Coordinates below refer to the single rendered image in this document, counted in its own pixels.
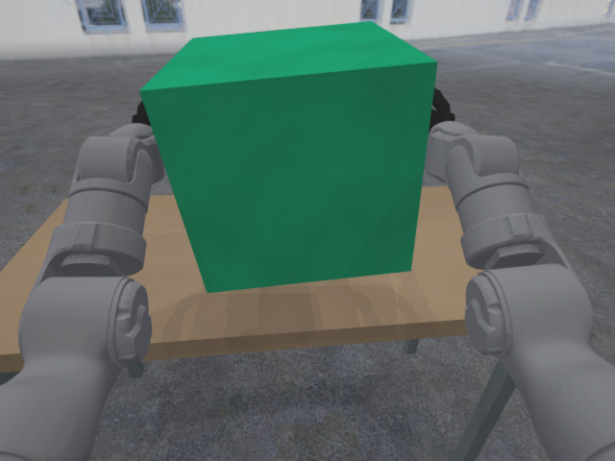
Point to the right robot hand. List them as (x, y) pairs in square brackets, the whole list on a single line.
[(443, 112)]

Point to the robot right upper arm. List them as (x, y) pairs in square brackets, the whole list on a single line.
[(536, 320)]

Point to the robot left upper arm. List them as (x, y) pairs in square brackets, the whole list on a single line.
[(78, 334)]

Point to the carton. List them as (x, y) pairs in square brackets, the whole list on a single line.
[(295, 155)]

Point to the robot right forearm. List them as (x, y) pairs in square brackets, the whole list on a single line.
[(501, 228)]

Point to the robot left forearm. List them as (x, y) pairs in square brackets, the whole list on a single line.
[(101, 233)]

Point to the table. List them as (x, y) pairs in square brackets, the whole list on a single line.
[(428, 301)]

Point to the left robot hand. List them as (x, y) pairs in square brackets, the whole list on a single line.
[(141, 116)]

